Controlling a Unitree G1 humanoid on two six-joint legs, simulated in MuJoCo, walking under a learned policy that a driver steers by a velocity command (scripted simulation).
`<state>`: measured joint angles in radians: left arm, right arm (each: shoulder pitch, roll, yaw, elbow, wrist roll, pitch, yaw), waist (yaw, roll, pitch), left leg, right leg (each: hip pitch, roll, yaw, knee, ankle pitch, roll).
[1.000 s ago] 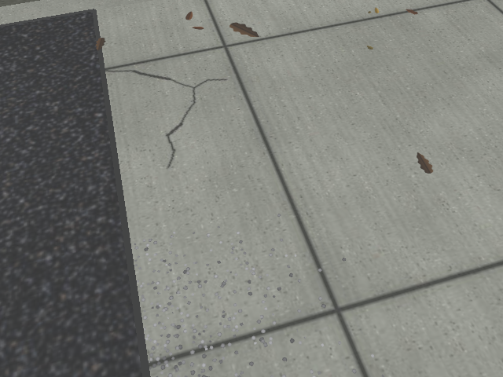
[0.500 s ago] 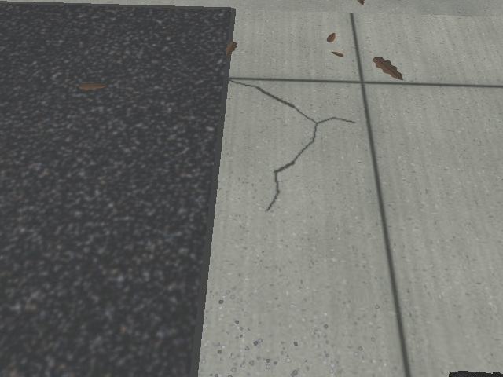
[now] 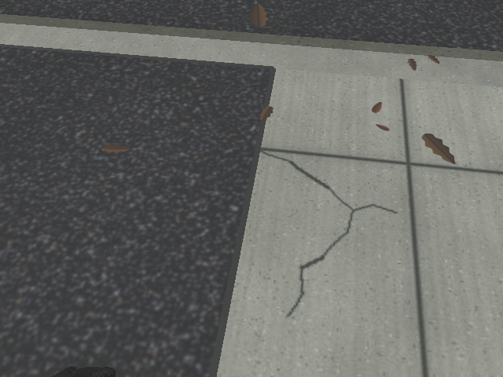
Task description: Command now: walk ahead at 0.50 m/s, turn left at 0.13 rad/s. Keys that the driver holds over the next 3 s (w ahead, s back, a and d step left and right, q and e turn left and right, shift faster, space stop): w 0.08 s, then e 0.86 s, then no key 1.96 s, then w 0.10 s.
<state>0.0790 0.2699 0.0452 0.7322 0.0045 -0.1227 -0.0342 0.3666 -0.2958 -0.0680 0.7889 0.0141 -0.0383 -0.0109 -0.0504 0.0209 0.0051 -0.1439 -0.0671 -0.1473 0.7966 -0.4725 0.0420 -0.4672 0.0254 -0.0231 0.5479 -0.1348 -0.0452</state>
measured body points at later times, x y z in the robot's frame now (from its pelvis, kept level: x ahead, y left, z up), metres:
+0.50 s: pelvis +0.20 +0.01 +0.01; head +0.24 +0.02 +0.46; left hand +0.31 +0.29 -0.12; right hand +0.37 -0.27 -0.07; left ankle +0.31 +0.11 -0.72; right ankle +0.11 -0.10 -0.66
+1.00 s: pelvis +0.21 -0.03 +0.02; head +0.23 -0.08 +0.47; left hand +0.46 +0.17 -0.06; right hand +0.22 -0.36 -0.10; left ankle +0.29 +0.10 -0.64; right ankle +0.19 -0.12 -0.72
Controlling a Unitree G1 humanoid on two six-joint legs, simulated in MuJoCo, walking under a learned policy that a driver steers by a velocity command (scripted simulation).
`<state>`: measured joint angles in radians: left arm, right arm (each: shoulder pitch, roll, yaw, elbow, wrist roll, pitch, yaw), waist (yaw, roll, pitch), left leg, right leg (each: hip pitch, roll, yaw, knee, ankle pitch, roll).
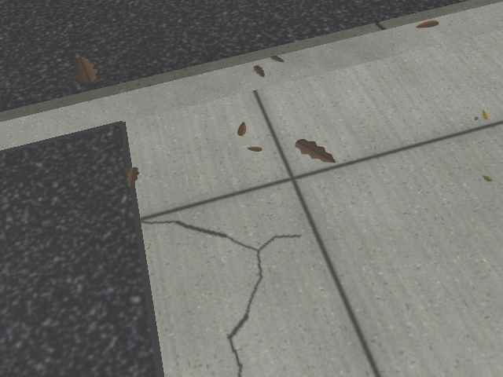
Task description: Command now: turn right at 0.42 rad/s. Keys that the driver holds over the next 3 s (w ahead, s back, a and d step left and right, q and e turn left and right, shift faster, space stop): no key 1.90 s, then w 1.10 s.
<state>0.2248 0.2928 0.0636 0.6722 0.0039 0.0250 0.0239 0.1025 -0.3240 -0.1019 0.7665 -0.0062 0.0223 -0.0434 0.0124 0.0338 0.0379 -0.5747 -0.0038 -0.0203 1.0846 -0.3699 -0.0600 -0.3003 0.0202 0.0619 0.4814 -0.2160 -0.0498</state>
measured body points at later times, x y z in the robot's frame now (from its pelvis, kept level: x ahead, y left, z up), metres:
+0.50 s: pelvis +0.02 +0.03 -0.01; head +0.03 +0.04 +0.44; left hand +0.16 +0.29 -0.12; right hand +0.14 -0.23 -0.12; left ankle +0.02 +0.15 -0.74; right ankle +0.02 -0.09 -0.74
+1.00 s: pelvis +0.02 +0.04 +0.00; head +0.03 +0.05 +0.45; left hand +0.12 +0.30 -0.14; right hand +0.09 -0.22 -0.14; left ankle +0.02 +0.15 -0.74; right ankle +0.02 -0.09 -0.74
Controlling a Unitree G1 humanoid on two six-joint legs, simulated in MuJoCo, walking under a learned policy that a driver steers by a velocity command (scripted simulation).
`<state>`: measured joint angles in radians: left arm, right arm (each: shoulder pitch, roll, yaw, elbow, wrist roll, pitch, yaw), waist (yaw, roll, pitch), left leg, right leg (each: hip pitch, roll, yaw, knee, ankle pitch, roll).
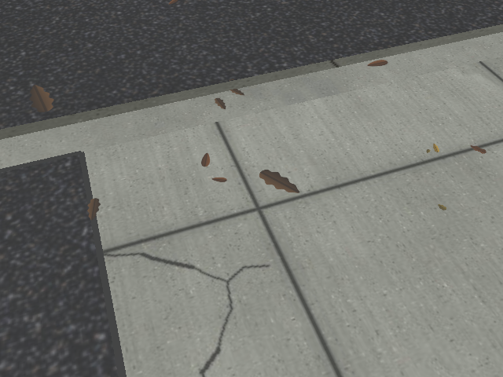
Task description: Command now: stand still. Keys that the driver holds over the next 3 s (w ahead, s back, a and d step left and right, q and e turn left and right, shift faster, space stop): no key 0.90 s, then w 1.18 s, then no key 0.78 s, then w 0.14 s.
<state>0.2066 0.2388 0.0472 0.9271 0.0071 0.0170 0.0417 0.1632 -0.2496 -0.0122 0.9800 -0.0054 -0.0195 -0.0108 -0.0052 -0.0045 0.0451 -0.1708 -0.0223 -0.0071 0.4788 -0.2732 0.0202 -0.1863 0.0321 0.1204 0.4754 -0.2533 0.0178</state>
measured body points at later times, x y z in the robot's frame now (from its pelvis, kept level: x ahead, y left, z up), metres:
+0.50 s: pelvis +0.00 +0.01 +0.00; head +0.01 +0.01 +0.45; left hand +0.04 +0.27 -0.15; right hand +0.05 -0.25 -0.14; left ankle -0.01 +0.11 -0.74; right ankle +0.00 -0.13 -0.74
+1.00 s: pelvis +0.01 +0.01 +0.00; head +0.01 +0.02 +0.45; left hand +0.02 +0.27 -0.16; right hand +0.03 -0.24 -0.15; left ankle -0.01 +0.11 -0.74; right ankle +0.00 -0.13 -0.73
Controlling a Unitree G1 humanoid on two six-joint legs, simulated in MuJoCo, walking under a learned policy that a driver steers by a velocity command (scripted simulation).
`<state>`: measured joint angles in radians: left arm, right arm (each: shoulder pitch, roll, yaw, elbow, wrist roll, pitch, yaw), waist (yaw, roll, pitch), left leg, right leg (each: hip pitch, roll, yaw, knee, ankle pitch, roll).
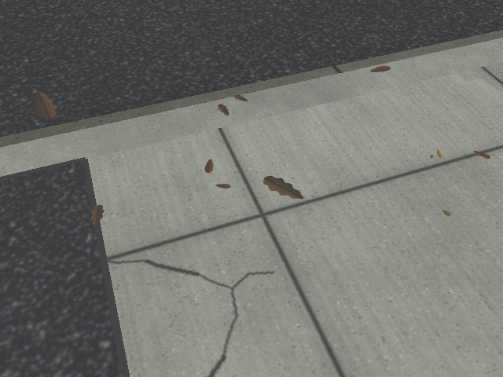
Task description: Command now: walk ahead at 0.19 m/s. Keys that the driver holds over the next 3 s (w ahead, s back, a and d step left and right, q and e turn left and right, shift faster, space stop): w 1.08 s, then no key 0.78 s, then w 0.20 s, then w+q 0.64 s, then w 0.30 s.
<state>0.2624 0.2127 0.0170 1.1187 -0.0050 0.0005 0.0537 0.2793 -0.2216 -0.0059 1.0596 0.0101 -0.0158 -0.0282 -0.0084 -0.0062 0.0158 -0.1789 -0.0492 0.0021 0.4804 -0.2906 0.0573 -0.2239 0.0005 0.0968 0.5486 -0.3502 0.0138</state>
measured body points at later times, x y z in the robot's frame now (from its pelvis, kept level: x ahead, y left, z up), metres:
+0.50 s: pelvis +0.16 -0.07 +0.01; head +0.17 -0.09 +0.46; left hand +0.08 +0.17 -0.13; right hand +0.31 -0.33 -0.12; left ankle +0.29 +0.10 -0.67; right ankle +0.06 -0.15 -0.74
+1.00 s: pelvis +0.45 -0.02 +0.01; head +0.47 -0.02 +0.46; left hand +0.59 +0.25 -0.11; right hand +0.46 -0.28 -0.13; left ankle +0.44 +0.06 -0.74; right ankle +0.56 -0.20 -0.66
